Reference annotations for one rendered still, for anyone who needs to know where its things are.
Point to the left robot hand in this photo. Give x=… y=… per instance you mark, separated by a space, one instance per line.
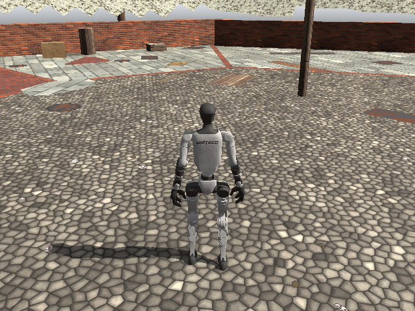
x=175 y=198

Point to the robot left foot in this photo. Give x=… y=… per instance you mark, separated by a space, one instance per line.
x=192 y=259

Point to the humanoid robot head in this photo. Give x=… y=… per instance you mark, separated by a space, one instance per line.
x=207 y=114

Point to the robot right upper arm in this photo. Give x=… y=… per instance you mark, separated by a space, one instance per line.
x=227 y=137

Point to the robot left forearm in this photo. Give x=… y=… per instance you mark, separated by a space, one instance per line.
x=178 y=176

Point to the robot left upper arm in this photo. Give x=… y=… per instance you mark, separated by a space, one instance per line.
x=184 y=148

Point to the robot right forearm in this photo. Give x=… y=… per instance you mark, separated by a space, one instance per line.
x=237 y=174

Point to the right robot hand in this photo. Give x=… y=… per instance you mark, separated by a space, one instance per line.
x=240 y=194

